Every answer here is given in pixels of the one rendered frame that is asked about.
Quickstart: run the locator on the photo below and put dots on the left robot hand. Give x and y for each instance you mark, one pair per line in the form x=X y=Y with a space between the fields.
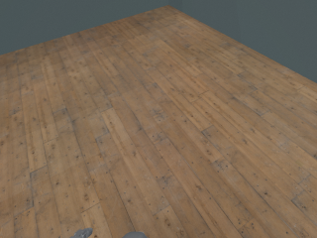
x=83 y=233

